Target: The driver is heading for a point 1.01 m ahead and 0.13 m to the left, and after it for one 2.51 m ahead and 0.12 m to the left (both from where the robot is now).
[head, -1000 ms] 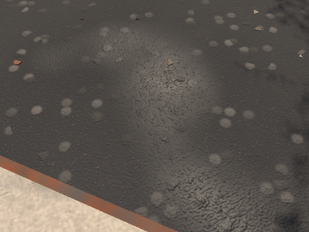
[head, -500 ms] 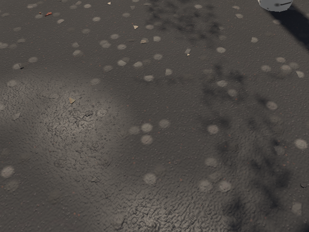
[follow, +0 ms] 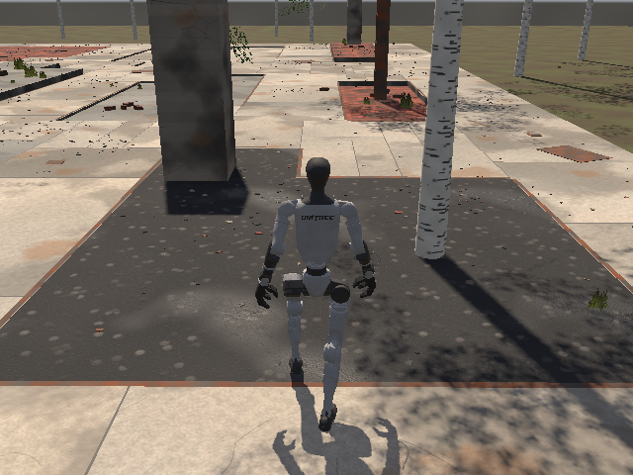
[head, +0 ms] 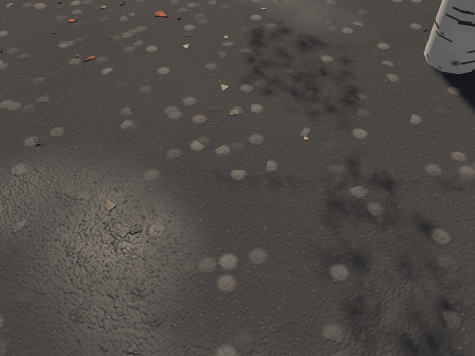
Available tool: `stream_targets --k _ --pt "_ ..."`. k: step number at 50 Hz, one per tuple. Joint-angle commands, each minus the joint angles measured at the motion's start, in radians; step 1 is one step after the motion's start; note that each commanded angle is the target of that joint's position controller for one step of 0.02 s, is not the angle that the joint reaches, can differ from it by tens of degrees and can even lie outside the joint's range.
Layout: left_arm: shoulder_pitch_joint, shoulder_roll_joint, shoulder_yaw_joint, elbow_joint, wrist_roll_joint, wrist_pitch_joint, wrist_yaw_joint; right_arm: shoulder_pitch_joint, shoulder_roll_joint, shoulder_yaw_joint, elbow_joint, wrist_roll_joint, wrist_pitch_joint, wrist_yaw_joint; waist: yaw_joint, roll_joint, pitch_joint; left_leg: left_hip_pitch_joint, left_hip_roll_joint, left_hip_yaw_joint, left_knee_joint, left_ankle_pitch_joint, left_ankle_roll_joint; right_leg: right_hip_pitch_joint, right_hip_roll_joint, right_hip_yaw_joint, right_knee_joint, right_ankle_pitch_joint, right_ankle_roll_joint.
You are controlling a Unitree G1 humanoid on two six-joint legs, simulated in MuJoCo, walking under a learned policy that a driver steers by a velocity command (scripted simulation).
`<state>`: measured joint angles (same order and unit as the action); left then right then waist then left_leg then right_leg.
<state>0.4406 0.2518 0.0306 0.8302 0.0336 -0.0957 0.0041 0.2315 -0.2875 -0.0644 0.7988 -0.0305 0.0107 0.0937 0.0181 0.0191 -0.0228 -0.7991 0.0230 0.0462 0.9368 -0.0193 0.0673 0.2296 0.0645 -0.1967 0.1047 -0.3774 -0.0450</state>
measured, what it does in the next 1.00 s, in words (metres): walks ahead: left foot, then right foot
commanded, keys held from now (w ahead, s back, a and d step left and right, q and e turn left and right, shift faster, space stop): w+q+shift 0.30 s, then w+e+shift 0.70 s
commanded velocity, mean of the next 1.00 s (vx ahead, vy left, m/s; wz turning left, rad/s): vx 0.97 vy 0.00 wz -0.03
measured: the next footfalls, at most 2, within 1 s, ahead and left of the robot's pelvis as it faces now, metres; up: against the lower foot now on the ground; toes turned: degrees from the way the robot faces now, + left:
left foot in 0.12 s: +0.26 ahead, +0.07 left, +0.00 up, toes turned +12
right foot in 0.56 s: +0.77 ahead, +0.07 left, +0.00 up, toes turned +15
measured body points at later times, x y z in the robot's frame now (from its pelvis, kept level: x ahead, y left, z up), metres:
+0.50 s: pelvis +0.45 +0.07 +0.00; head +0.49 +0.08 +0.44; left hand +0.60 +0.35 -0.08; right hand +0.54 -0.21 -0.12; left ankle +0.23 +0.06 -0.72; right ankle +0.73 +0.02 -0.68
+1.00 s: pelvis +0.95 +0.18 -0.01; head +0.99 +0.17 +0.44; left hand +0.88 +0.47 -0.12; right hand +1.25 -0.01 -0.04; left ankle +1.11 +0.32 -0.72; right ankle +0.74 +0.07 -0.71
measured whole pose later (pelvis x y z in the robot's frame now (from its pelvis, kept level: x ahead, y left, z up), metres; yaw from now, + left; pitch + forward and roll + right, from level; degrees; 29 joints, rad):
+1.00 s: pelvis +0.95 +0.18 -0.01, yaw -3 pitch +3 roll +0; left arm 0.52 0.31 0.08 0.88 0.00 -0.08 -0.02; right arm -0.07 -0.26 0.06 0.57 -0.04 -0.10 0.01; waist 0.16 0.01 0.01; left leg -0.54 0.03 -0.06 0.47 -0.04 0.00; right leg 0.09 0.13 0.30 0.44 -0.48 -0.12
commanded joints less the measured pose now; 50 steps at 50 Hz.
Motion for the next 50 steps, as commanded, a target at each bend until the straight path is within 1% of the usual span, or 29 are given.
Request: stream_targets --k 1,3,5,6,7,8,9,11,14,17,20,22,24,26,27,28,29,30,31,33,35,36,38,40,43,47,48,49,50 --pt "0.023 0.115 0.017 0.005 0.004 -0.012 0.012 -0.230 -0.020 0.025 -0.148 0.009 -0.026 0.005 0.027 -0.084 0.211 -0.063 -0.014 0.125 -0.136 -0.066 0.069 -0.057 -0.275 -0.050 0.018 0.851 0.023" --pt "0.031 0.163 0.023 0.019 0.008 -0.002 0.035 -0.183 -0.038 0.027 -0.153 0.017 -0.022 -0.008 -0.019 -0.133 0.117 0.139 -0.103 0.213 -0.178 -0.130 0.117 -0.028 -0.297 -0.077 0.189 1.491 0.038" --pt "-0.025 0.237 0.043 0.005 0.023 0.028 0.053 0.112 -0.106 -0.002 -0.080 0.023 -0.025 -0.020 -0.174 -0.169 -0.050 0.456 -0.167 0.186 -0.177 -0.283 0.172 -0.083 -0.339 -0.063 0.599 1.704 0.023" --pt "-0.072 0.266 0.051 -0.018 0.015 0.031 0.045 0.329 -0.169 -0.035 -0.019 0.014 -0.038 -0.034 -0.281 -0.134 -0.144 0.766 -0.175 0.089 -0.268 -0.330 0.217 -0.278 -0.327 -0.045 0.923 1.525 0.006" --pt "-0.096 0.159 0.025 -0.033 0.016 0.015 0.019 0.344 -0.229 -0.060 -0.001 0.020 -0.032 -0.058 -0.241 0.039 -0.148 0.980 0.000 -0.177 -0.338 -0.485 0.266 -0.585 -0.182 -0.028 1.266 0.524 -0.004" --pt "-0.153 0.071 0.000 -0.142 -0.010 -0.015 -0.004 0.258 -0.305 -0.078 -0.023 0.010 -0.018 -0.062 -0.148 0.229 -0.153 1.153 0.203 -0.801 -0.549 -0.632 0.443 -1.040 0.027 0.126 1.571 -0.082 0.046" --pt "-0.282 0.129 0.000 -0.184 -0.001 -0.039 -0.004 0.267 -0.275 -0.079 -0.025 0.021 -0.022 -0.067 -0.192 0.031 -0.117 1.141 0.217 -0.863 -0.652 -0.532 0.403 -1.149 -0.044 0.291 1.551 0.029 0.023" --pt "-0.251 0.132 -0.010 -0.189 0.001 -0.056 -0.009 0.226 -0.196 -0.062 -0.001 0.016 -0.032 -0.084 -0.077 -0.115 0.021 0.883 0.176 -0.682 -0.713 -0.378 0.318 -1.059 -0.137 0.291 1.343 0.093 0.023" --pt "-0.190 0.115 -0.019 -0.179 0.049 0.012 -0.018 0.115 -0.145 -0.031 -0.034 0.026 -0.068 -0.094 0.030 -0.101 0.105 0.594 0.041 -0.468 -0.743 -0.288 0.285 -0.944 -0.196 0.265 1.187 0.029 0.080" --pt "-0.333 0.084 -0.039 -0.247 0.035 0.032 -0.036 0.122 -0.145 -0.025 -0.026 0.029 -0.103 -0.086 0.008 -0.043 0.177 0.430 -0.027 -0.329 -0.826 -0.104 0.252 -0.885 -0.208 0.165 0.894 0.216 0.097" --pt "-0.445 0.048 -0.053 -0.257 -0.001 0.020 -0.054 0.208 -0.134 -0.020 0.009 0.048 -0.134 -0.072 -0.083 -0.010 0.167 0.492 -0.037 -0.218 -0.887 0.184 0.174 -0.737 -0.173 0.092 0.571 0.550 0.030" --pt "-0.470 0.072 -0.043 -0.254 -0.016 0.015 -0.052 0.223 -0.162 -0.022 0.026 0.043 -0.149 -0.073 -0.103 0.014 0.142 0.678 0.017 -0.193 -0.903 0.329 0.136 -0.737 -0.154 0.091 0.462 0.645 -0.019" --pt "-0.444 0.111 -0.025 -0.233 -0.010 0.011 -0.048 0.224 -0.199 -0.026 0.037 0.026 -0.149 -0.085 -0.083 0.039 0.081 0.878 0.052 -0.136 -0.818 0.653 0.096 -0.721 -0.087 0.062 0.418 0.556 -0.055" --pt "-0.279 0.170 0.002 -0.182 -0.018 0.013 -0.040 0.189 -0.243 -0.036 0.039 -0.014 -0.130 -0.105 0.024 0.109 -0.032 0.985 0.100 -0.093 -0.595 1.017 0.064 -0.591 -0.003 0.057 0.452 0.387 -0.083" --pt "-0.070 0.204 0.021 -0.114 -0.029 0.021 -0.031 0.140 -0.245 -0.040 0.030 -0.039 -0.112 -0.116 0.128 0.120 -0.119 0.968 0.113 -0.068 -0.366 1.114 0.056 -0.427 0.031 0.061 0.483 0.313 -0.097" --pt "0.153 0.230 0.042 -0.044 -0.030 0.031 -0.019 0.069 -0.239 -0.038 0.018 -0.046 -0.096 -0.123 0.256 0.079 -0.178 0.857 0.083 -0.012 -0.033 1.032 0.041 -0.227 0.012 0.077 0.443 0.279 -0.119" --pt "0.263 0.305 0.072 -0.014 -0.019 0.045 -0.004 0.047 -0.141 -0.011 -0.018 -0.036 -0.104 -0.115 0.263 -0.092 -0.213 0.530 -0.031 0.002 0.445 0.459 0.017 0.002 -0.114 0.302 0.514 0.034 -0.189" --pt "0.156 0.352 0.084 -0.005 0.002 0.049 -0.018 0.200 -0.033 0.022 -0.062 0.020 -0.133 -0.080 0.056 -0.475 -0.291 0.106 -0.199 -0.082 0.718 -0.433 -0.045 0.201 -0.346 1.011 0.262 -0.079 -0.373" --pt "0.028 0.256 0.080 -0.048 -0.004 0.048 -0.031 0.114 -0.094 0.033 -0.069 0.002 -0.145 -0.091 0.082 -0.215 -0.239 0.025 -0.112 -0.168 0.693 -0.322 -0.010 0.146 -0.335 1.062 0.165 -0.136 -0.364" --pt "-0.004 0.168 0.063 -0.029 -0.022 0.042 -0.034 -0.033 -0.121 0.043 -0.105 -0.020 -0.156 -0.086 0.046 0.055 -0.075 0.096 -0.007 -0.166 0.494 -0.228 -0.003 -0.165 -0.277 0.845 0.133 -0.081 -0.291" --pt "-0.006 0.146 0.046 0.004 -0.025 0.031 -0.020 -0.067 -0.087 0.060 -0.146 -0.052 -0.124 -0.078 -0.022 0.046 0.040 0.148 0.031 -0.158 0.378 -0.265 -0.036 -0.394 -0.197 0.724 0.103 0.017 -0.269" --pt "-0.003 0.152 0.046 0.009 -0.027 0.023 -0.020 -0.062 -0.075 0.067 -0.156 -0.054 -0.106 -0.076 -0.040 0.016 0.068 0.147 0.049 -0.148 0.321 -0.287 -0.051 -0.453 -0.172 0.689 0.087 0.036 -0.276" --pt "-0.003 0.180 0.055 0.000 -0.029 0.008 -0.023 -0.138 -0.068 0.083 -0.201 -0.050 -0.090 -0.072 -0.040 -0.001 0.122 0.158 0.072 -0.104 0.148 -0.250 -0.082 -0.574 -0.141 0.632 0.026 0.077 -0.285" --pt "-0.004 0.185 0.063 -0.011 -0.032 0.004 -0.022 -0.265 -0.060 0.096 -0.250 -0.026 -0.096 -0.061 -0.006 -0.026 0.160 0.229 0.066 -0.068 -0.078 -0.073 -0.108 -0.655 -0.101 0.584 -0.018 0.151 -0.260" --pt "0.035 0.205 0.079 -0.005 -0.051 0.001 -0.030 -0.339 -0.039 0.103 -0.272 -0.005 -0.100 -0.056 0.055 -0.055 0.121 0.360 0.019 -0.037 -0.289 0.163 -0.105 -0.599 -0.083 0.561 0.003 0.379 -0.196" --pt "0.060 0.228 0.092 0.003 -0.045 0.011 -0.014 -0.327 -0.079 0.084 -0.278 -0.004 -0.110 -0.074 0.063 -0.075 0.055 0.447 -0.032 -0.052 -0.450 0.089 -0.081 -0.370 -0.104 0.586 0.178 0.676 -0.136" --pt "0.054 0.253 0.097 0.002 -0.039 0.012 -0.011 -0.243 -0.117 0.066 -0.253 -0.003 -0.114 -0.085 0.025 -0.069 -0.013 0.553 -0.060 -0.050 -0.456 -0.002 -0.068 -0.333 -0.099 0.578 0.308 0.831 -0.115" --pt "0.020 0.286 0.104 -0.004 -0.034 0.010 -0.014 -0.087 -0.151 0.046 -0.214 0.000 -0.120 -0.098 -0.064 -0.064 -0.108 0.730 -0.050 -0.056 -0.453 -0.070 -0.055 -0.357 -0.075 0.558 0.507 0.867 -0.095" --pt "-0.031 0.259 0.098 -0.023 -0.029 -0.001 -0.018 0.124 -0.207 0.019 -0.174 -0.010 -0.125 -0.119 -0.170 -0.053 -0.215 0.980 0.054 -0.140 -0.399 -0.213 -0.030 -0.503 -0.040 0.538 0.762 0.726 -0.085"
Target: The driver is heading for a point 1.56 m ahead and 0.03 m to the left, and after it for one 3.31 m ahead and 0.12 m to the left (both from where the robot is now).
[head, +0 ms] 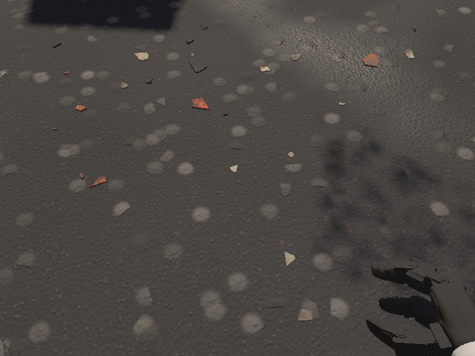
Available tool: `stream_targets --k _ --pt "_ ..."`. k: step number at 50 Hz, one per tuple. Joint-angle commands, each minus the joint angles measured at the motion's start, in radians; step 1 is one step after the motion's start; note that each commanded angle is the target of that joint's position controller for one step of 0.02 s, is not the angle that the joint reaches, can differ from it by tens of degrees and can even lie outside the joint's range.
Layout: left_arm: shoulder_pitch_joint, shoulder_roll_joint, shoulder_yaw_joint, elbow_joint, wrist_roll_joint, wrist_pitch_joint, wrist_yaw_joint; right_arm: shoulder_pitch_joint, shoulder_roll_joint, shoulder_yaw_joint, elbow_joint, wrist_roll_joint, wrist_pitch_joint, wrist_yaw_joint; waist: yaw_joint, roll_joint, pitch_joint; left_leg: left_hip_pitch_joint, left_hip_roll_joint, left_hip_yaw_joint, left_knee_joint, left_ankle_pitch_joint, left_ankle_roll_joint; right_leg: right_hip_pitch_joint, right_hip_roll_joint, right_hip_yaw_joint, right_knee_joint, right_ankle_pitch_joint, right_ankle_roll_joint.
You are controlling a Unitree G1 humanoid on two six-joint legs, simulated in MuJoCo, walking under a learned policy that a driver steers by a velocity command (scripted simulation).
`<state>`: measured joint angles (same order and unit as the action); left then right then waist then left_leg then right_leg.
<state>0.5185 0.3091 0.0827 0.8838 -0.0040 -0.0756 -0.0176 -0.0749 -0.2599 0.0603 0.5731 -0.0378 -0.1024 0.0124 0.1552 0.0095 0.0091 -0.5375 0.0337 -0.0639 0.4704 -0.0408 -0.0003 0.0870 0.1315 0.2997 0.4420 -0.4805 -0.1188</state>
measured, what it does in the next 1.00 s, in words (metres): walks ahead: right foot, then left foot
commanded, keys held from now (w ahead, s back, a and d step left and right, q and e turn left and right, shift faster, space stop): w+e+shift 0.20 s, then w+q+shift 0.80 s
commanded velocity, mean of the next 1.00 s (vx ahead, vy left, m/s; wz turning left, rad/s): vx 1.00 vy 0.00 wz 0.17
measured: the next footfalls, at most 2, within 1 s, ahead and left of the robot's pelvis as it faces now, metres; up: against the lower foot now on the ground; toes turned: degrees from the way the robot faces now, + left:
right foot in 0.42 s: +0.55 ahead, -0.15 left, +0.00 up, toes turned -15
left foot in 0.88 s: +1.00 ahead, -0.02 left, +0.00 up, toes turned +10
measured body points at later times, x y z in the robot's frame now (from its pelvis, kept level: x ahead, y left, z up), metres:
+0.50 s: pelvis +0.45 -0.05 +0.00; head +0.48 -0.06 +0.45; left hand +0.72 +0.12 -0.08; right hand +0.33 -0.28 -0.14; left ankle +0.25 +0.14 -0.60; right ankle +0.51 -0.14 -0.72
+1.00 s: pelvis +0.92 -0.04 +0.00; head +0.94 -0.04 +0.44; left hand +1.03 +0.23 -0.10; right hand +1.02 -0.32 -0.13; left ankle +0.96 -0.03 -0.72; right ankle +0.84 -0.23 -0.59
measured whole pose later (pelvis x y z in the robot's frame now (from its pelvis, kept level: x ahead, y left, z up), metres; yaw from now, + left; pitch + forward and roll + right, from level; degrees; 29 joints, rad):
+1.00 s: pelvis +0.92 -0.04 +0.00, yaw +14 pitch -1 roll +1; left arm 0.14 0.22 -0.01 0.73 0.05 -0.10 0.00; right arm 0.33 -0.32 -0.08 0.85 -0.01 -0.01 0.01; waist -0.03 0.00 0.06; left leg -0.35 -0.21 0.05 0.63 -0.25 0.20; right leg -0.40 -0.07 0.08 1.42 -0.34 0.02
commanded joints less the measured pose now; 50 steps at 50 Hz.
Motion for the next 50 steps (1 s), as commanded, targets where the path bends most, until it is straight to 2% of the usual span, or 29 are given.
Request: stream_targets --k 1,2,3,4,5,8,11,13,15,18,20,21,22,23,24,25,28,32,37,39,41,42,43,44,45,46,47,48,50 --pt "-0.098 0.038 0.005 -0.114 -0.004 -0.031 0.009 0.604 -0.308 -0.135 0.075 -0.042 -0.012 -0.056 -0.329 0.159 -0.391 0.976 0.340 -0.368 0.027 -0.560 0.083 -0.595 -0.035 -0.064 0.773 0.224 -0.011" --pt "-0.016 0.014 -0.021 -0.173 -0.037 -0.021 0.007 0.523 -0.362 -0.154 0.081 -0.036 0.001 -0.044 -0.228 0.430 -0.495 1.033 0.494 -0.866 -0.172 -0.722 0.183 -0.810 -0.021 -0.155 0.981 -0.015 0.004" --pt "-0.129 0.095 -0.011 -0.138 -0.006 0.001 0.017 0.420 -0.230 -0.140 0.058 -0.026 0.009 -0.038 -0.244 0.202 -0.303 0.886 0.410 -0.727 -0.199 -0.799 0.166 -0.898 -0.114 -0.182 0.994 0.110 -0.007" --pt "-0.214 0.109 -0.006 -0.146 0.013 0.010 0.007 0.379 -0.154 -0.123 0.066 -0.017 0.009 -0.034 -0.249 0.087 -0.171 0.750 0.358 -0.519 -0.186 -0.599 0.147 -0.894 -0.147 -0.205 0.937 0.186 0.000" --pt "-0.258 0.098 -0.005 -0.152 0.022 0.019 -0.007 0.380 -0.128 -0.117 0.090 -0.024 0.009 -0.031 -0.237 0.024 -0.107 0.653 0.320 -0.386 -0.197 -0.399 0.132 -0.869 -0.173 -0.213 0.905 0.204 0.008" --pt "-0.329 0.020 -0.025 -0.211 0.039 0.059 -0.040 0.456 -0.077 -0.104 0.184 0.003 -0.014 -0.021 -0.186 0.087 -0.013 0.541 0.270 -0.148 -0.226 -0.100 0.100 -0.893 -0.230 -0.224 0.875 0.194 0.017" --pt "-0.439 -0.001 -0.048 -0.292 0.046 0.069 -0.060 0.447 -0.070 -0.101 0.216 0.017 -0.034 -0.009 -0.152 0.082 0.030 0.459 0.234 0.025 -0.297 0.096 0.083 -0.909 -0.238 -0.238 0.793 0.287 0.019" --pt "-0.474 0.000 -0.065 -0.318 0.046 0.056 -0.070 0.422 -0.091 -0.101 0.230 0.007 -0.045 -0.006 -0.119 0.065 0.079 0.366 0.187 0.119 -0.367 0.115 0.088 -0.819 -0.209 -0.236 0.568 0.409 0.016" --pt "-0.545 0.013 -0.076 -0.329 0.043 0.046 -0.080 0.457 -0.140 -0.108 0.255 0.019 -0.043 -0.003 -0.128 0.017 0.132 0.293 0.176 0.172 -0.476 0.186 0.109 -0.649 -0.155 -0.342 0.348 0.479 0.003" --pt "-0.542 0.048 -0.073 -0.306 0.053 0.031 -0.065 0.533 -0.232 -0.118 0.308 0.029 -0.026 -0.004 -0.104 0.036 0.091 0.446 0.196 0.173 -0.361 0.777 0.138 -0.462 -0.083 -0.431 0.235 0.425 -0.026" --pt "-0.246 0.112 -0.041 -0.215 0.067 0.024 -0.032 0.518 -0.294 -0.128 0.321 0.026 -0.006 -0.017 0.055 0.084 -0.095 0.450 0.202 0.160 0.063 0.962 0.121 -0.115 -0.053 -0.374 0.173 0.324 -0.047" --pt "-0.082 0.179 -0.014 -0.162 0.083 0.021 -0.010 0.512 -0.271 -0.122 0.313 0.029 -0.003 -0.017 0.127 0.084 -0.182 0.272 0.147 0.153 0.365 0.712 0.111 0.141 -0.139 -0.289 0.154 0.275 -0.048" --pt "-0.055 0.284 0.009 -0.152 0.101 0.012 0.011 0.601 -0.086 -0.088 0.273 0.028 -0.002 -0.003 0.011 -0.189 -0.314 -0.012 0.002 0.127 0.788 -0.368 0.104 0.377 -0.473 0.095 0.116 0.063 -0.058" --pt "-0.043 0.284 0.016 -0.177 0.084 0.014 0.014 0.622 -0.118 -0.098 0.243 0.069 0.002 -0.013 0.002 -0.186 -0.481 -0.132 -0.048 -0.021 1.013 -0.422 0.116 0.399 -0.616 0.463 -0.052 0.005 -0.092" --pt "-0.112 0.207 0.005 -0.156 0.065 0.009 0.014 0.484 -0.174 -0.116 0.227 0.061 0.007 -0.019 -0.013 -0.054 -0.279 -0.204 0.015 -0.029 0.983 -0.283 0.121 0.238 -0.534 0.295 -0.093 0.052 -0.066" --pt "-0.174 0.151 -0.008 -0.141 0.058 -0.003 0.013 0.457 -0.133 -0.106 0.225 0.055 0.008 -0.011 -0.057 -0.059 -0.117 -0.210 0.045 -0.007 0.917 -0.225 0.114 0.074 -0.496 0.161 -0.128 0.159 -0.063" --pt "-0.219 0.055 -0.027 -0.110 0.043 -0.028 0.011 0.507 -0.067 -0.104 0.271 0.027 0.057 0.013 -0.159 -0.074 -0.010 -0.090 0.102 -0.005 0.843 -0.200 0.090 -0.183 -0.422 -0.084 -0.231 0.263 -0.032" --pt "-0.201 0.006 -0.035 -0.057 0.015 -0.061 0.006 0.312 -0.022 -0.103 0.192 0.016 0.090 0.040 -0.180 -0.071 0.102 -0.220 0.126 0.041 0.737 -0.083 0.081 -0.218 -0.363 -0.349 -0.322 0.476 0.019" --pt "-0.198 0.053 -0.030 -0.034 0.017 -0.071 0.023 0.135 -0.025 -0.083 0.114 0.019 0.079 0.074 -0.191 -0.035 0.154 -0.087 0.059 0.195 0.340 0.165 0.139 -0.209 -0.309 -0.585 -0.368 0.803 0.059" --pt "-0.167 0.114 -0.020 -0.033 0.017 -0.062 0.039 0.159 -0.057 -0.090 0.124 0.020 0.075 0.077 -0.215 -0.052 0.099 0.028 -0.033 0.265 0.270 0.171 0.170 -0.096 -0.325 -0.606 -0.263 1.227 0.081" --pt "-0.191 0.194 0.003 -0.055 0.029 -0.026 0.056 0.355 -0.119 -0.113 0.174 0.029 0.079 0.065 -0.327 -0.113 -0.035 0.235 -0.111 0.281 0.284 0.036 0.196 -0.028 -0.356 -0.594 0.026 1.561 0.092" --pt "-0.240 0.216 0.012 -0.074 0.036 -0.005 0.060 0.542 -0.162 -0.136 0.223 0.028 0.082 0.053 -0.421 -0.125 -0.120 0.425 -0.131 0.250 0.295 -0.050 0.224 -0.080 -0.377 -0.570 0.275 1.582 0.079" --pt "-0.270 0.214 0.014 -0.086 0.043 0.009 0.051 0.715 -0.213 -0.167 0.279 0.026 0.086 0.031 -0.484 -0.079 -0.185 0.642 -0.141 0.179 0.233 -0.144 0.253 -0.203 -0.357 -0.549 0.600 1.373 0.071" --pt "-0.307 0.112 -0.007 -0.099 0.041 0.003 0.027 0.643 -0.262 -0.196 0.279 0.050 0.100 0.009 -0.420 0.148 -0.074 0.683 -0.065 0.000 0.140 -0.198 0.293 -0.465 -0.148 -0.533 1.022 0.400 0.102" --pt "-0.182 0.032 -0.038 -0.222 0.029 -0.021 0.018 0.530 -0.387 -0.211 0.230 0.008 0.112 0.011 -0.223 0.319 -0.200 0.928 0.166 -0.597 -0.005 -0.204 0.507 -0.882 -0.045 -0.364 1.314 -0.033 0.155" --pt "-0.256 0.069 -0.048 -0.244 0.043 -0.050 0.024 0.518 -0.362 -0.217 0.192 0.016 0.111 0.005 -0.275 0.108 -0.258 0.926 0.227 -0.798 -0.204 -0.423 0.515 -0.962 -0.101 -0.207 1.274 0.042 0.132" --pt "-0.305 0.093 -0.048 -0.243 0.040 -0.064 0.023 0.509 -0.289 -0.202 0.211 0.017 0.103 -0.006 -0.243 -0.033 -0.099 0.755 0.215 -0.753 -0.265 -0.463 0.449 -0.963 -0.153 -0.197 1.153 0.101 0.125" --pt "-0.330 0.084 -0.052 -0.245 0.048 -0.061 0.024 0.483 -0.239 -0.188 0.229 0.021 0.091 -0.009 -0.187 -0.110 -0.012 0.586 0.172 -0.652 -0.264 -0.383 0.398 -0.897 -0.200 -0.201 1.029 0.129 0.129" --pt "-0.312 0.067 -0.063 -0.234 0.079 -0.015 0.024 0.420 -0.198 -0.169 0.214 0.030 0.059 -0.017 -0.118 -0.113 0.042 0.342 0.077 -0.472 -0.265 -0.223 0.364 -0.758 -0.247 -0.206 0.904 0.128 0.157"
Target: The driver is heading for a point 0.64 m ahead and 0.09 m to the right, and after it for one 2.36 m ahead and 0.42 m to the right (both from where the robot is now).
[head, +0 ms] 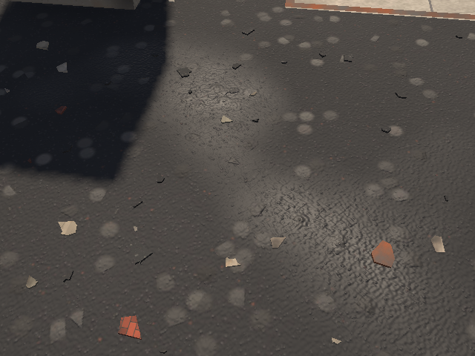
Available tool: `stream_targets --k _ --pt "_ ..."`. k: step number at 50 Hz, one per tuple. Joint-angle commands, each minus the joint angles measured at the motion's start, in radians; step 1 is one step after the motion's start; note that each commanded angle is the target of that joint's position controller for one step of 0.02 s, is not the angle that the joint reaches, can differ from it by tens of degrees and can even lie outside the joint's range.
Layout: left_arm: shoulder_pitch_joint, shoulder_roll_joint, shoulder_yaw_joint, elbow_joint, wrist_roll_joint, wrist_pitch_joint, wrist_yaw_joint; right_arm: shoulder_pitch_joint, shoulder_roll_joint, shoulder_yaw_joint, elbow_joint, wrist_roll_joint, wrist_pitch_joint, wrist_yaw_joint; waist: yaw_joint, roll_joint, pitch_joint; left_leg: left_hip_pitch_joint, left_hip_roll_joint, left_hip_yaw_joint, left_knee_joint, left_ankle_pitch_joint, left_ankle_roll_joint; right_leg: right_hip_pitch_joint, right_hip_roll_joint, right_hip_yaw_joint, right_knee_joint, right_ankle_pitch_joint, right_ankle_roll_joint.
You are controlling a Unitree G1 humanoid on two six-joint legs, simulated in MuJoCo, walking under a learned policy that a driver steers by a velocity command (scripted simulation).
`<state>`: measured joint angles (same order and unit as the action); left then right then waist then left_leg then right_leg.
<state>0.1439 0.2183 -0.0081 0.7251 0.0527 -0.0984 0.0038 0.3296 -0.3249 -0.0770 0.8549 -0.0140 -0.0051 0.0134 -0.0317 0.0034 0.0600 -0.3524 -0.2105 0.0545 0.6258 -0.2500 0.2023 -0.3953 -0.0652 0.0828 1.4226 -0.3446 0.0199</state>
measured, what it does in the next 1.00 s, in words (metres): walks ahead, turning right: right foot, then left foot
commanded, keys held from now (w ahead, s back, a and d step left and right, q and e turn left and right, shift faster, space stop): w+q+shift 0.08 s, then w+e+shift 0.88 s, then w+q+shift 0.04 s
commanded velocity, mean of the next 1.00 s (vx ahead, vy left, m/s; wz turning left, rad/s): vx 1.00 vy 0.00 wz -0.38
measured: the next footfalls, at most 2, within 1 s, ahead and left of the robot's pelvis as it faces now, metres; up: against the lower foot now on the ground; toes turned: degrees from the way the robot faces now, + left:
right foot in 0.32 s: +0.53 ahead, -0.12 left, +0.00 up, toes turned +4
left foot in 0.74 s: +0.94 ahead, +0.06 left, +0.00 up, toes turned -16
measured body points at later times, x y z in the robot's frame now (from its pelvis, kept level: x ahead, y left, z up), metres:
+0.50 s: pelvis +0.48 -0.06 +0.02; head +0.49 -0.05 +0.47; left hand +0.46 +0.23 -0.11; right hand +0.65 -0.31 -0.07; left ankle +0.44 +0.06 -0.62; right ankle +0.49 -0.12 -0.71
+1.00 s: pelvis +0.94 -0.08 +0.02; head +0.96 -0.09 +0.47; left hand +1.25 +0.08 -0.05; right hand +0.80 -0.36 -0.09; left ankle +0.90 +0.08 -0.71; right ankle +0.96 -0.20 -0.63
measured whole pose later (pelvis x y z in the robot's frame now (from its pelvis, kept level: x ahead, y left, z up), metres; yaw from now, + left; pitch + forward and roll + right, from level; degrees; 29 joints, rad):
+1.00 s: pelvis +0.94 -0.08 +0.02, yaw -26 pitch +2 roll +3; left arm 0.10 0.38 0.07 0.66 0.04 0.00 -0.07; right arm 0.43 -0.34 -0.06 0.85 -0.03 -0.10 -0.01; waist -0.05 -0.06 -0.01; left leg -0.03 0.01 0.18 0.33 -0.33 -0.03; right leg -0.75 -0.06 -0.02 1.17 -0.19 -0.09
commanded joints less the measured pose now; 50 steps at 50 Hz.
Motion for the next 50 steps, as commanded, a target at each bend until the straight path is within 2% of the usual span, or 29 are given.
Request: stream_targets --k 1,4,6,8,11,13,15,16,17,18,19,20,21,23,25,29,31,33,35,36,37,38,39,40,41,42,44,47,50 --pt "0.060 0.150 0.025 -0.079 0.025 0.029 0.000 0.010 -0.120 -0.025 -0.072 0.011 -0.051 -0.015 0.081 -0.095 0.000 0.076 0.285 -0.535 -0.429 0.014 0.157 -0.234 -0.067 -0.001 -0.144 -0.020 0.036" --pt "-0.109 0.123 0.009 -0.155 0.012 0.044 -0.015 0.034 -0.136 -0.029 -0.080 0.013 -0.073 -0.009 0.038 -0.061 0.050 -0.045 0.210 -0.441 -0.477 0.121 0.136 -0.187 -0.070 -0.065 -0.423 0.141 0.063" --pt "-0.167 0.088 -0.006 -0.168 -0.003 0.035 -0.028 0.072 -0.115 -0.027 -0.065 0.021 -0.081 -0.004 -0.008 -0.025 0.041 0.018 0.179 -0.351 -0.479 0.259 0.079 -0.150 -0.054 -0.103 -0.646 0.381 0.033" --pt "-0.211 0.075 -0.009 -0.167 -0.018 0.027 -0.035 0.139 -0.096 -0.021 -0.042 0.031 -0.096 0.006 -0.069 0.000 0.022 0.112 0.209 -0.317 -0.516 0.407 0.035 -0.094 -0.025 -0.147 -0.785 0.560 -0.011" --pt "-0.261 0.114 0.005 -0.178 -0.029 0.021 -0.028 0.169 -0.117 -0.019 -0.019 0.012 -0.108 -0.002 -0.096 0.041 0.025 0.358 0.279 -0.267 -0.496 0.643 -0.012 -0.141 -0.001 -0.165 -0.907 0.546 -0.081" --pt "-0.193 0.164 0.029 -0.155 -0.026 0.017 -0.025 0.157 -0.160 -0.025 -0.008 -0.005 -0.106 -0.019 -0.047 0.072 -0.044 0.504 0.312 -0.212 -0.388 0.981 -0.046 -0.080 0.075 -0.199 -0.928 0.411 -0.121" --pt "0.120 0.228 0.064 -0.060 -0.043 0.023 -0.014 0.100 -0.197 -0.032 -0.011 -0.046 -0.086 -0.037 0.120 0.121 -0.198 0.557 0.343 -0.161 -0.056 1.275 -0.066 0.144 0.142 -0.198 -0.892 0.243 -0.159" --pt "0.352 0.253 0.083 0.010 -0.045 0.031 -0.002 0.025 -0.192 -0.031 -0.026 -0.056 -0.074 -0.043 0.251 0.092 -0.267 0.416 0.318 -0.104 0.246 1.196 -0.079 0.375 0.114 -0.171 -0.894 0.191 -0.185" --pt "0.495 0.328 0.110 0.042 -0.030 0.041 0.008 0.008 -0.099 -0.005 -0.070 -0.044 -0.081 -0.039 0.275 -0.077 -0.336 0.102 0.220 -0.049 0.694 0.711 -0.110 0.626 -0.045 0.104 -0.840 -0.057 -0.265" --pt "0.415 0.358 0.121 0.061 -0.025 0.049 -0.011 0.126 -0.017 0.021 -0.105 -0.001 -0.107 -0.007 0.107 -0.415 -0.377 -0.317 0.036 -0.104 0.930 -0.178 -0.174 0.815 -0.235 0.793 -1.105 -0.177 -0.428" --pt "0.282 0.275 0.116 0.023 -0.029 0.050 -0.026 0.034 -0.066 0.033 -0.112 -0.022 -0.115 -0.017 0.121 -0.177 -0.259 -0.446 0.135 -0.178 0.929 -0.097 -0.146 0.746 -0.226 0.793 -1.166 -0.244 -0.428" --pt "0.261 0.229 0.108 0.025 -0.040 0.046 -0.028 -0.075 -0.090 0.036 -0.136 -0.030 -0.125 -0.012 0.122 -0.023 -0.180 -0.430 0.193 -0.197 0.855 -0.032 -0.153 0.605 -0.203 0.652 -1.167 -0.178 -0.402" --pt "0.267 0.190 0.099 0.048 -0.038 0.045 -0.027 -0.126 -0.082 0.043 -0.157 -0.039 -0.129 -0.008 0.094 0.066 -0.107 -0.378 0.227 -0.178 0.744 -0.013 -0.153 0.455 -0.156 0.555 -1.188 -0.091 -0.364" --pt "0.280 0.169 0.084 0.089 -0.040 0.033 -0.014 -0.160 -0.049 0.060 -0.200 -0.069 -0.101 0.002 0.027 0.044 -0.022 -0.322 0.260 -0.167 0.624 -0.045 -0.186 0.262 -0.067 0.438 -1.218 0.011 -0.331" --pt "0.289 0.202 0.092 0.093 -0.048 0.018 -0.015 -0.177 -0.034 0.076 -0.231 -0.071 -0.075 0.008 0.004 -0.010 0.012 -0.315 0.285 -0.136 0.499 -0.081 -0.212 0.155 -0.036 0.391 -1.257 0.046 -0.343" --pt "0.278 0.230 0.114 0.071 -0.055 0.010 -0.020 -0.397 -0.005 0.107 -0.320 -0.032 -0.078 0.030 0.061 -0.040 0.068 -0.114 0.267 -0.056 0.083 0.237 -0.251 -0.043 0.046 0.286 -1.343 0.196 -0.285" --pt "0.314 0.247 0.123 0.079 -0.070 0.007 -0.027 -0.421 -0.005 0.106 -0.326 -0.020 -0.080 0.027 0.093 -0.046 0.027 -0.021 0.240 -0.047 0.004 0.377 -0.242 0.011 0.033 0.291 -1.322 0.370 -0.252" --pt "0.347 0.254 0.129 0.087 -0.071 0.013 -0.022 -0.439 -0.025 0.098 -0.335 -0.020 -0.083 0.017 0.114 -0.050 0.001 -0.021 0.224 -0.057 -0.071 0.354 -0.231 0.152 0.021 0.302 -1.245 0.499 -0.225" --pt "0.354 0.273 0.134 0.091 -0.063 0.019 -0.011 -0.370 -0.065 0.078 -0.317 -0.023 -0.090 0.001 0.082 -0.048 -0.070 0.084 0.187 -0.060 -0.134 0.229 -0.212 0.254 0.017 0.305 -1.076 0.721 -0.188" --pt "0.341 0.302 0.140 0.090 -0.058 0.019 -0.012 -0.247 -0.098 0.060 -0.284 -0.021 -0.096 -0.011 0.018 -0.035 -0.159 0.230 0.171 -0.052 -0.143 0.153 -0.198 0.264 0.040 0.280 -0.901 0.815 -0.167" --pt "0.297 0.303 0.141 0.077 -0.057 0.012 -0.017 -0.069 -0.139 0.039 -0.246 -0.027 -0.103 -0.029 -0.082 -0.030 -0.253 0.466 0.246 -0.111 -0.118 0.089 -0.174 0.139 0.080 0.262 -0.665 0.723 -0.148" --pt "0.264 0.194 0.111 0.042 -0.053 -0.002 -0.014 0.173 -0.222 0.005 -0.219 -0.050 -0.103 -0.053 -0.167 0.085 -0.413 0.706 0.497 -0.347 -0.118 -0.269 -0.138 -0.008 0.124 0.179 -0.339 0.338 -0.153" --pt "0.358 0.104 0.079 -0.023 -0.098 0.004 -0.014 0.115 -0.288 -0.013 -0.214 -0.060 -0.092 -0.047 -0.059 0.420 -0.556 0.862 0.736 -0.907 -0.311 -0.502 -0.025 -0.281 0.198 0.065 -0.063 -0.153 -0.125" --pt "0.283 0.175 0.081 0.009 -0.068 0.027 -0.003 0.028 -0.191 -0.010 -0.229 -0.052 -0.080 -0.042 -0.060 0.229 -0.387 0.731 0.676 -0.860 -0.345 -0.582 -0.029 -0.410 0.089 0.029 -0.008 -0.054 -0.138" --pt "0.185 0.195 0.088 0.006 -0.047 0.037 -0.010 -0.020 -0.099 0.012 -0.228 -0.045 -0.080 -0.039 -0.073 0.106 -0.245 0.606 0.620 -0.660 -0.331 -0.421 -0.050 -0.426 0.053 0.007 -0.049 0.022 -0.135" --pt "0.139 0.181 0.087 -0.001 -0.039 0.045 -0.023 -0.024 -0.063 0.020 -0.203 -0.049 -0.081 -0.034 -0.058 0.031 -0.153 0.488 0.581 -0.517 -0.348 -0.204 -0.061 -0.404 0.024 -0.002 -0.085 0.048 -0.126" --pt "0.092 0.134 0.079 -0.032 -0.017 0.072 -0.049 0.016 -0.042 0.026 -0.144 -0.039 -0.095 -0.032 -0.020 0.079 -0.071 0.366 0.529 -0.331 -0.375 0.002 -0.087 -0.389 -0.017 -0.007 -0.114 0.040 -0.116" --pt "-0.005 0.097 0.060 -0.109 -0.017 0.102 -0.071 0.027 -0.013 0.030 -0.093 -0.005 -0.117 -0.014 0.022 0.098 -0.030 0.322 0.513 -0.148 -0.426 0.218 -0.118 -0.445 -0.049 -0.031 -0.151 0.091 -0.111" --pt "-0.093 0.096 0.038 -0.171 -0.013 0.091 -0.092 -0.008 -0.026 0.031 -0.072 -0.014 -0.135 -0.011 0.063 0.080 0.027 0.198 0.441 0.016 -0.511 0.313 -0.125 -0.354 -0.029 -0.035 -0.381 0.261 -0.114"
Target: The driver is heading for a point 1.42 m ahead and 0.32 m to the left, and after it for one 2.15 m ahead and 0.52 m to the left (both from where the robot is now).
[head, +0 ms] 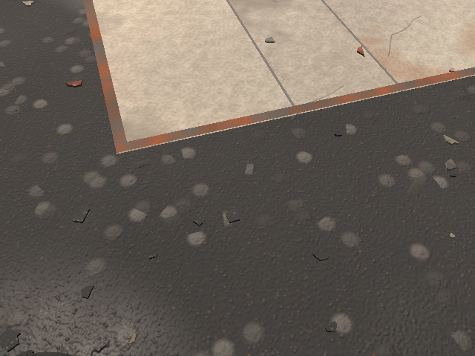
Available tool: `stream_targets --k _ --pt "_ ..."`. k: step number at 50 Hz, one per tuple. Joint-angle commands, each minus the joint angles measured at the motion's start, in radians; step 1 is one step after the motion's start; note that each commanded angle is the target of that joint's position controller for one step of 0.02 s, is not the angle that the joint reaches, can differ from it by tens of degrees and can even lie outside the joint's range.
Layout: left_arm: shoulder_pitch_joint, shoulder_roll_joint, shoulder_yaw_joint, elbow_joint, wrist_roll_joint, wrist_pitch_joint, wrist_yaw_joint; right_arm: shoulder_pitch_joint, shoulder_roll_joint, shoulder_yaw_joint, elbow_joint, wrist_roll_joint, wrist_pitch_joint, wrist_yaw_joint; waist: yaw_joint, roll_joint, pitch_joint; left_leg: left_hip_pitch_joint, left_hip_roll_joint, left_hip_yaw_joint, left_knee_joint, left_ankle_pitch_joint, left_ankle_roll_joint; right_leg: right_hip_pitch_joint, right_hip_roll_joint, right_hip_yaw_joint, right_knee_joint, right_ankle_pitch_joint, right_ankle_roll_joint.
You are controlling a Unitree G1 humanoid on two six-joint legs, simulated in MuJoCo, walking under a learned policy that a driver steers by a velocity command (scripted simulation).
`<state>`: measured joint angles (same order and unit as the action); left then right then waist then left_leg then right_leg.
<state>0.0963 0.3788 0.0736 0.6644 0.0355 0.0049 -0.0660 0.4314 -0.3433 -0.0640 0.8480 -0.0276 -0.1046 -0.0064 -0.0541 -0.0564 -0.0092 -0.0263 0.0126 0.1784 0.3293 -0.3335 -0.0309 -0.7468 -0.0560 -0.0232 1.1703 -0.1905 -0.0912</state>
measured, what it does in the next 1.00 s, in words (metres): walks ahead, turning left: right foot, then left foot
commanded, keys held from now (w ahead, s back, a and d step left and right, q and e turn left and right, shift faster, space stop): w+q+shift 0.82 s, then w+e+shift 0.18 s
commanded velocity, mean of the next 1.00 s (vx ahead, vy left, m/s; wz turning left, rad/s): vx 1.00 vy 0.00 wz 0.50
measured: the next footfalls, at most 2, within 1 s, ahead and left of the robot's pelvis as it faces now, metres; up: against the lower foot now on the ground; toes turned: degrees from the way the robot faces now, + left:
right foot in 0.16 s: +0.35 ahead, -0.10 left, +0.00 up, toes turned -4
left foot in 0.62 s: +0.77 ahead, +0.12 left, +0.00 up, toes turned +21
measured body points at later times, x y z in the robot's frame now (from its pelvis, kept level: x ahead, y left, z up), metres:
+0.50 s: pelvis +0.47 +0.01 -0.01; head +0.49 +0.02 +0.44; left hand +0.38 +0.28 -0.15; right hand +0.70 -0.22 -0.10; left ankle +0.66 +0.15 -0.67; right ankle +0.31 -0.10 -0.73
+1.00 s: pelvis +0.93 +0.16 -0.01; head +0.95 +0.19 +0.44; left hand +1.04 +0.47 -0.08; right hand +1.06 -0.10 -0.12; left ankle +0.73 +0.10 -0.73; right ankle +1.20 +0.16 -0.70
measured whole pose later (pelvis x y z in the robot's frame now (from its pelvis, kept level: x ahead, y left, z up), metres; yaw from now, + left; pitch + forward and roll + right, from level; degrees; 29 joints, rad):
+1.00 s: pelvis +0.93 +0.16 -0.01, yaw +32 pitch +2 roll -1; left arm 0.00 0.26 -0.02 0.63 0.03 -0.06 -0.03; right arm 0.45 -0.31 -0.06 0.85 0.00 -0.10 0.01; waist -0.11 -0.01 0.04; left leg 0.21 -0.14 -0.18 0.15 -0.25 0.17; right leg -0.67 -0.07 -0.05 0.52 0.13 -0.05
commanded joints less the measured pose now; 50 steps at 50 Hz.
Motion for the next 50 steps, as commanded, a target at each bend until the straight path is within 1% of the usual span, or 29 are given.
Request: stream_targets --k 1,3,5,7,8,9,10,11,12,13,15,18,20,23,26,28,29,30,31,32,33,34,35,37,40,42,45,48,50 --pt "-0.065 -0.064 -0.053 -0.115 0.003 -0.018 -0.028 -0.107 -0.024 0.017 -0.056 -0.003 -0.038 0.012 0.090 0.116 0.121 -0.181 0.202 -0.063 -0.269 0.399 0.111 0.086 -0.015 0.040 -0.267 0.164 -0.011" --pt "-0.126 -0.056 -0.060 -0.121 0.001 -0.029 -0.032 -0.049 -0.080 0.008 -0.022 0.009 -0.034 0.014 0.073 0.088 0.162 -0.207 0.214 -0.044 -0.352 0.547 0.143 0.250 0.044 -0.048 -0.425 0.203 -0.035" --pt "-0.104 -0.016 -0.051 -0.097 0.010 -0.036 -0.017 -0.001 -0.145 0.000 0.011 0.016 -0.019 0.010 0.102 0.100 0.115 -0.068 0.226 -0.033 -0.232 1.042 0.160 0.362 0.113 -0.107 -0.487 0.128 -0.055" --pt "0.181 0.041 -0.023 -0.011 0.027 -0.042 0.013 -0.004 -0.214 -0.009 0.029 0.014 0.003 0.000 0.259 0.150 -0.064 -0.051 0.234 -0.057 0.179 1.283 0.152 0.697 0.145 -0.067 -0.531 0.016 -0.082" --pt "0.353 0.099 0.002 0.043 0.042 -0.047 0.034 -0.017 -0.202 -0.005 0.022 0.018 0.007 -0.002 0.346 0.148 -0.152 -0.211 0.182 -0.063 0.482 1.068 0.141 0.953 0.072 0.012 -0.580 -0.003 -0.087" --pt "0.368 0.207 0.025 0.055 0.061 -0.055 0.056 0.073 -0.020 0.030 -0.017 0.017 0.009 0.016 0.228 -0.110 -0.281 -0.501 0.034 -0.095 0.910 -0.007 0.130 1.200 -0.246 0.377 -0.615 -0.245 -0.093" --pt "0.376 0.230 0.035 0.021 0.047 -0.057 0.062 0.108 -0.039 0.024 -0.053 0.057 0.008 0.005 0.211 -0.140 -0.471 -0.633 -0.036 -0.263 1.164 -0.136 0.138 1.244 -0.425 0.794 -0.778 -0.282 -0.129" --pt "0.321 0.157 0.026 0.043 0.029 -0.062 0.064 -0.036 -0.105 0.004 -0.069 0.049 0.012 -0.002 0.210 0.008 -0.291 -0.709 0.025 -0.279 1.152 -0.001 0.143 1.097 -0.350 0.637 -0.812 -0.216 -0.109" --pt "0.265 0.100 0.010 0.064 0.020 -0.076 0.062 -0.063 -0.062 0.015 -0.072 0.042 0.011 0.005 0.160 0.009 -0.114 -0.723 0.061 -0.253 1.080 0.054 0.137 0.927 -0.311 0.497 -0.840 -0.103 -0.104" --pt "0.219 0.054 0.002 0.075 0.021 -0.086 0.060 -0.060 -0.037 0.019 -0.049 0.035 0.021 0.013 0.117 0.035 -0.040 -0.684 0.094 -0.256 1.019 0.077 0.130 0.807 -0.265 0.388 -0.878 -0.036 -0.081" --pt "0.201 0.000 -0.013 0.094 0.007 -0.102 0.063 0.003 0.004 0.020 -0.018 0.016 0.061 0.032 0.049 -0.017 -0.002 -0.587 0.119 -0.250 0.981 0.085 0.114 0.653 -0.231 0.242 -0.952 -0.018 -0.066" --pt "0.210 -0.047 -0.020 0.137 -0.022 -0.129 0.058 -0.125 0.036 0.014 -0.049 0.009 0.096 0.052 0.034 0.021 0.095 -0.704 0.141 -0.225 0.930 0.141 0.107 0.638 -0.171 0.044 -1.041 0.090 -0.017" --pt "0.214 -0.053 -0.022 0.152 -0.020 -0.142 0.055 -0.227 0.063 0.027 -0.109 0.010 0.093 0.065 0.023 -0.023 0.137 -0.731 0.145 -0.185 0.824 0.255 0.110 0.611 -0.155 -0.083 -1.062 0.265 -0.009" --pt "0.184 -0.024 -0.018 0.157 -0.015 -0.148 0.068 -0.327 0.054 0.037 -0.153 0.015 0.086 0.086 0.006 0.014 0.160 -0.635 0.111 -0.106 0.557 0.412 0.148 0.601 -0.117 -0.230 -1.111 0.379 0.012" --pt "0.249 0.048 -0.006 0.172 -0.024 -0.141 0.087 -0.341 0.027 0.032 -0.155 0.013 0.081 0.095 -0.003 0.020 0.115 -0.484 -0.008 0.021 0.418 0.459 0.195 0.742 -0.134 -0.282 -1.005 0.946 0.049" --pt "0.216 0.123 0.016 0.149 -0.011 -0.105 0.104 -0.149 -0.035 0.010 -0.106 0.021 0.087 0.082 -0.113 -0.049 -0.015 -0.295 -0.084 0.036 0.430 0.325 0.224 0.823 -0.167 -0.270 -0.729 1.285 0.061" --pt "0.168 0.147 0.025 0.130 -0.005 -0.083 0.108 0.032 -0.079 -0.013 -0.059 0.020 0.090 0.071 -0.206 -0.062 -0.099 -0.110 -0.106 0.007 0.439 0.244 0.250 0.777 -0.186 -0.248 -0.487 1.312 0.048" --pt "0.136 0.144 0.026 0.118 0.000 -0.068 0.099 0.213 -0.130 -0.044 -0.002 0.018 0.093 0.051 -0.276 -0.018 -0.167 0.111 -0.119 -0.057 0.372 0.159 0.278 0.661 -0.169 -0.226 -0.167 1.123 0.039" --pt "0.096 0.061 0.013 0.116 -0.003 -0.073 0.079 0.153 -0.172 -0.075 -0.005 0.047 0.110 0.029 -0.238 0.192 -0.072 0.179 -0.062 -0.218 0.272 0.096 0.315 0.416 0.040 -0.206 0.272 0.195 0.070" --pt "0.232 -0.043 -0.025 -0.006 -0.007 -0.096 0.065 0.017 -0.298 -0.087 -0.052 0.001 0.121 0.031 -0.004 0.388 -0.163 0.387 0.169 -0.797 0.147 0.114 0.515 -0.015 0.147 -0.062 0.572 -0.309 0.127" --pt "0.173 -0.006 -0.036 -0.032 0.004 -0.124 0.071 0.001 -0.284 -0.095 -0.094 0.008 0.119 0.028 -0.060 0.193 -0.251 0.409 0.242 -1.029 -0.053 -0.123 0.551 -0.100 0.098 0.112 0.557 -0.252 0.104" --pt "0.118 0.020 -0.037 -0.032 0.002 -0.140 0.071 -0.001 -0.207 -0.080 -0.073 0.007 0.110 0.016 -0.031 0.047 -0.081 0.239 0.237 -0.999 -0.126 -0.170 0.482 -0.119 0.043 0.124 0.436 -0.195 0.098" --pt "0.088 0.013 -0.041 -0.037 0.008 -0.138 0.072 -0.020 -0.153 -0.064 -0.052 0.011 0.097 0.012 0.022 -0.036 0.009 0.074 0.192 -0.895 -0.122 -0.091 0.427 -0.055 -0.009 0.123 0.299 -0.159 0.101" --pt "0.105 -0.002 -0.053 -0.024 0.039 -0.094 0.072 -0.082 -0.121 -0.047 -0.066 0.019 0.065 0.001 0.090 -0.040 0.062 -0.162 0.093 -0.704 -0.119 0.081 0.388 0.083 -0.056 0.114 0.171 -0.157 0.128" --pt "0.013 -0.022 -0.066 -0.069 0.038 -0.056 0.060 -0.073 -0.120 -0.042 -0.077 0.028 0.033 0.010 0.082 -0.011 0.093 -0.331 0.001 -0.574 -0.161 0.188 0.376 0.161 -0.082 0.056 -0.066 -0.105 0.166" --pt "-0.097 -0.052 -0.080 -0.112 0.022 -0.061 0.048 -0.044 -0.112 -0.043 -0.071 0.029 0.027 0.012 0.040 0.019 0.120 -0.323 -0.033 -0.514 -0.177 0.294 0.338 0.164 -0.071 0.020 -0.276 0.094 0.162" --pt "-0.154 -0.084 -0.091 -0.101 0.002 -0.069 0.036 0.043 -0.080 -0.034 -0.039 0.044 0.010 0.024 -0.048 0.046 0.073 -0.177 -0.028 -0.424 -0.220 0.535 0.249 0.232 -0.021 -0.049 -0.508 0.385 0.102" --pt "-0.224 -0.051 -0.079 -0.121 -0.010 -0.080 0.044 0.076 -0.093 -0.031 -0.011 0.027 -0.006 0.016 -0.078 0.098 0.092 0.031 0.042 -0.380 -0.207 0.761 0.206 0.215 -0.001 -0.070 -0.657 0.403 0.031" --pt "-0.143 0.005 -0.055 -0.095 -0.008 -0.085 0.044 0.057 -0.145 -0.038 -0.004 0.009 -0.006 -0.002 -0.021 0.137 0.018 0.183 0.083 -0.328 -0.100 1.111 0.174 0.276 0.076 -0.100 -0.676 0.273 -0.009"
